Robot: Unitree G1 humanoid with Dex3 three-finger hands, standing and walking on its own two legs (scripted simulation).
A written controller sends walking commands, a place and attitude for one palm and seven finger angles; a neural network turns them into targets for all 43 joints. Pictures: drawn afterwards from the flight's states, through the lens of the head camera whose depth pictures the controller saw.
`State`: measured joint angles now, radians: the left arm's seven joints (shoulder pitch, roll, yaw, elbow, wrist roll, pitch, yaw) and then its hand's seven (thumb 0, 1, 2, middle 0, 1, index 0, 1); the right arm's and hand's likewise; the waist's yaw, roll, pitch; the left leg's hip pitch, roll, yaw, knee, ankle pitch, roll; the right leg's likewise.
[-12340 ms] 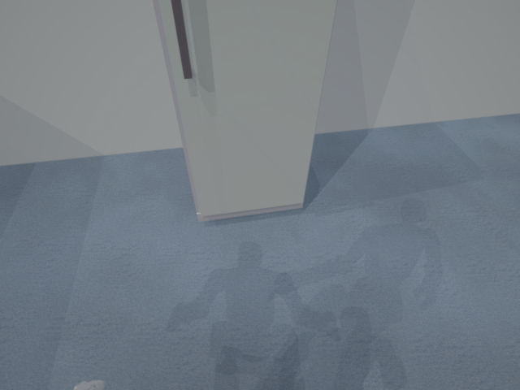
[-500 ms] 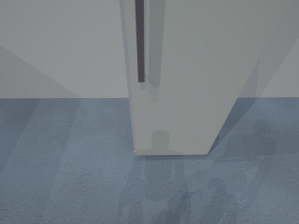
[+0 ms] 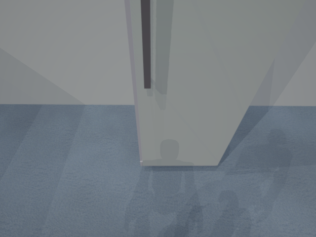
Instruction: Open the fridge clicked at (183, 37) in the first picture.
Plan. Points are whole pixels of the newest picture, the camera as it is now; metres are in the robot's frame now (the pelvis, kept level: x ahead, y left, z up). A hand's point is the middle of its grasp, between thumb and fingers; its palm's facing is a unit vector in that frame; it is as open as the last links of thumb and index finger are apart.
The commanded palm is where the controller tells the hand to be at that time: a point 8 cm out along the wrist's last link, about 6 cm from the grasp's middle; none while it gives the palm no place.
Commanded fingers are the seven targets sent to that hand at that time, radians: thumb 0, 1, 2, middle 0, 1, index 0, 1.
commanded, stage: look again from close up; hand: left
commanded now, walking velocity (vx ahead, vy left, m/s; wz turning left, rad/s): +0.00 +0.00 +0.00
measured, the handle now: (146, 15) +0.63 +0.08 +0.26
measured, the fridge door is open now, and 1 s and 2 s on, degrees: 0 0 0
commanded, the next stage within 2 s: shuffle to correct the standing spot in 0.02 s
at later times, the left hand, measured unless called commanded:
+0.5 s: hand out of the picture +0.00 +0.13 -0.18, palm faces +0.07 -0.98 -0.20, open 7.3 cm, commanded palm none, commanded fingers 0.00 0.90 0.90 -0.20 -0.30 -0.20 -0.30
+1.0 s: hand out of the picture +0.16 +0.11 -0.18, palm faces +0.09 -0.99 -0.15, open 7.3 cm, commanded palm none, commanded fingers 0.00 0.90 0.90 -0.20 -0.30 -0.20 -0.30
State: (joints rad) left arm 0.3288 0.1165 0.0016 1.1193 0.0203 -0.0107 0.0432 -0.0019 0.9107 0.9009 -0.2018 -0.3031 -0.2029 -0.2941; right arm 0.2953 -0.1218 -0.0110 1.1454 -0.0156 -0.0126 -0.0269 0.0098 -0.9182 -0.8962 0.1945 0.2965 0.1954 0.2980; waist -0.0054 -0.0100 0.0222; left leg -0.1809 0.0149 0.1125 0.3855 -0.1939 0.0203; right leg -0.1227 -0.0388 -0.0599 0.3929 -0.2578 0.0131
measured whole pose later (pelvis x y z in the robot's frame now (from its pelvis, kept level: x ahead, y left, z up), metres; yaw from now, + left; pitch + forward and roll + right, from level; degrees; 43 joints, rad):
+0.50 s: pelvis +0.04 -0.04 -0.01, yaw +2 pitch +2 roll +1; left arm 0.39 0.13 0.04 1.10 0.04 -0.01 0.01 0.00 0.91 0.90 -0.20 -0.30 -0.20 -0.29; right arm 0.37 -0.12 -0.04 1.14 -0.03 0.00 -0.03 0.01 -0.91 -0.90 0.20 0.30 0.20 0.30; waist -0.01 0.01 -0.01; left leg -0.26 0.05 0.08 0.59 -0.36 0.01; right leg -0.15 -0.01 -0.11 0.51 -0.40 -0.04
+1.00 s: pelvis +0.16 -0.06 -0.01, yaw +2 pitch +1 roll -1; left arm 0.30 0.15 0.06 1.03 0.04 0.02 0.00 0.00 0.91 0.90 -0.20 -0.30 -0.20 -0.29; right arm 0.22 -0.16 -0.05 1.05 -0.04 -0.03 -0.04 -0.01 -0.96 -0.90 0.20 0.30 0.20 0.30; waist 0.01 -0.02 0.04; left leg -0.27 0.08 0.15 0.50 -0.24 0.02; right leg -0.47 -0.09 -0.04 0.97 -0.34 0.02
